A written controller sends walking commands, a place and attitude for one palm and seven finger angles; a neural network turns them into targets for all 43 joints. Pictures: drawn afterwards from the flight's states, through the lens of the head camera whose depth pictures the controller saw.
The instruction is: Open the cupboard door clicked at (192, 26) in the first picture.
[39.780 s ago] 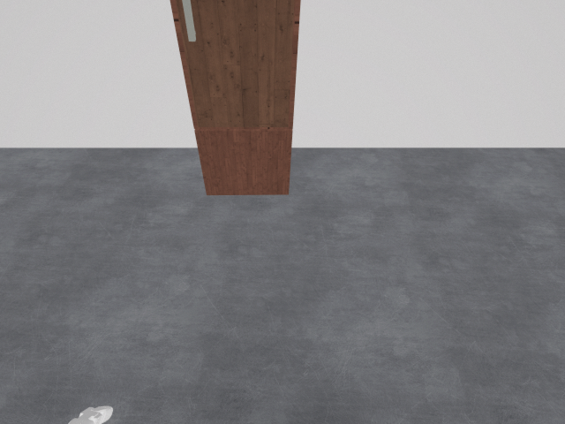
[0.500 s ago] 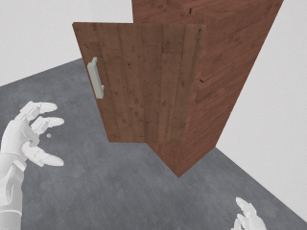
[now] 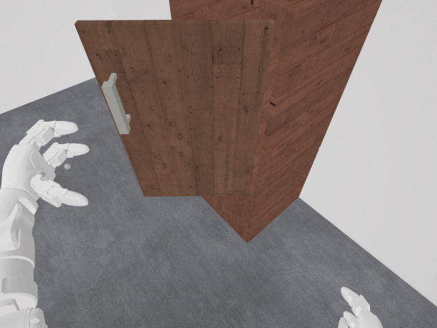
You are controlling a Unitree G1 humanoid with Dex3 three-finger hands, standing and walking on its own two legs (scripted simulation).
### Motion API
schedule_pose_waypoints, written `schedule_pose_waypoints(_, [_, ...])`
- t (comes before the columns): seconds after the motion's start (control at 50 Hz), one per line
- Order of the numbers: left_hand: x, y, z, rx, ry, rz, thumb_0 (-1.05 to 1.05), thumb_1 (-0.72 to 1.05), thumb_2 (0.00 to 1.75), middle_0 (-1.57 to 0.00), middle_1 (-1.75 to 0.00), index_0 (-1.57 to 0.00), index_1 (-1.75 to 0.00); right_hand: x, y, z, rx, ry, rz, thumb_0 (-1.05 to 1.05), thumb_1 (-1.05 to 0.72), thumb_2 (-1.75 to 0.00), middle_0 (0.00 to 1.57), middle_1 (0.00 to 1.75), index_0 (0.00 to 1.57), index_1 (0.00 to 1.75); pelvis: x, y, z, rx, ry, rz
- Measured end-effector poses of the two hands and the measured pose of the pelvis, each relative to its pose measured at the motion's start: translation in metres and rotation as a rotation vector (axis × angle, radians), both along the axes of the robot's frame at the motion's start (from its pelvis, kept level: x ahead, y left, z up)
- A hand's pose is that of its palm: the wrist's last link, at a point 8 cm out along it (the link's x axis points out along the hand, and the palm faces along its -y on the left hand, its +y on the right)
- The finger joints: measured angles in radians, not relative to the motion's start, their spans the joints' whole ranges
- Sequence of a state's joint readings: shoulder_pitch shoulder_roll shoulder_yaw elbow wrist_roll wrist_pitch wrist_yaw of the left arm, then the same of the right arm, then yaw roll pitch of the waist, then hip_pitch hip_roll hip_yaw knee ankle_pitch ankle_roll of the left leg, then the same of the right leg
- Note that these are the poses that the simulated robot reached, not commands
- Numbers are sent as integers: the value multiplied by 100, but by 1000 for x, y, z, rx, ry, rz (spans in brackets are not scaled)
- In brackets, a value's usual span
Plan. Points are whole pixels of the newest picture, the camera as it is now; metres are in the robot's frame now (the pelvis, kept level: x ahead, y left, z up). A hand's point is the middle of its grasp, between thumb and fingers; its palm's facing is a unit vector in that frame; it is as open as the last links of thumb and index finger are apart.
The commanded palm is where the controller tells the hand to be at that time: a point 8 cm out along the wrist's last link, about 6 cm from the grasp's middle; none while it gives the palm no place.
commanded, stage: move the hooked fingers beside the handle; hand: left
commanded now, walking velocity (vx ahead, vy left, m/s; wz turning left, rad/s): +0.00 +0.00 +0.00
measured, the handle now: (119, 104) +0.55 +0.26 +0.10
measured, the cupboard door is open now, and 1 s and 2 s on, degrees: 49 49 49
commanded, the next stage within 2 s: none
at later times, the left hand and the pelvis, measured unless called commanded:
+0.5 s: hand (73, 148) +0.40 +0.29 +0.12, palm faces +0.08 -1.00 -0.01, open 14.0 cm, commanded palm +0.37 +0.34 +0.11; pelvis +0.01 +0.03 +0.00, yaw -1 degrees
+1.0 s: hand (86, 124) +0.47 +0.30 +0.11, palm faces +0.05 -1.00 +0.00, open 14.0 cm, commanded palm +0.46 +0.35 +0.10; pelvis +0.00 +0.04 -0.01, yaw -1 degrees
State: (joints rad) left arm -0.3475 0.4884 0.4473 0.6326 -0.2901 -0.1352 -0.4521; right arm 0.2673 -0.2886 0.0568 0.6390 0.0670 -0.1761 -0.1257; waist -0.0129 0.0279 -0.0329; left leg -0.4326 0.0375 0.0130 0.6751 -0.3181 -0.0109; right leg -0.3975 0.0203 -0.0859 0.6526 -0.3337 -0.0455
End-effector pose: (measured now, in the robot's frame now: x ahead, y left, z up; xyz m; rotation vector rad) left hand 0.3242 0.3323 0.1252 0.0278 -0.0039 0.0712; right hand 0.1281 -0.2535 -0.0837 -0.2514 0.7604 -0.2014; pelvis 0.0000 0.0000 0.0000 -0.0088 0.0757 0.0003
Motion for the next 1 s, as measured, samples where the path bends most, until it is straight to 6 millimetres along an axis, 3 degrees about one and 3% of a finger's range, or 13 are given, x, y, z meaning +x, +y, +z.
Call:
schedule_pose_waypoints(0.08, [14, 2, -7, -14, 41, -3, -1, -50, 30, -30, -120, -30, -120, -15, -3, -3, -1, 40, -34, 1, -90, -90, 20, 30, 20, 30, 2, 3, 0, 2, 17, -13])
schedule_pose_waypoints(0.24, [24, 6, -6, -4, -19, 10, -1, -49, 30, -30, -120, -30, -120, -37, 1, -7, -6, 123, -66, 1, -90, -90, 20, 30, 20, 30, 8, 12, 0, -2, 31, -23])
schedule_pose_waypoints(0.44, [41, 12, -10, -19, 10, 3, -1, -50, 30, -30, -120, -30, -120, -35, 17, -7, -5, 140, -58, 1, -90, -90, 20, 30, 20, 30, 7, 23, -1, -11, 42, -16])
schedule_pose_waypoints(0.64, [70, 12, -8, -29, -2, -15, -1, -50, 30, -30, -120, -30, -120, -42, 26, -10, -17, 187, -51, 1, -90, -90, 20, 30, 20, 30, 3, 31, -4, -18, 70, -11])
schedule_pose_waypoints(1.0, [125, 19, -15, -27, 33, -23, -1, -50, 30, -30, -120, -30, -120, -117, 16, -20, -59, 441, -155, 0, -90, -90, 20, 30, 20, 30, 1, 35, -12, -31, 150, -19])
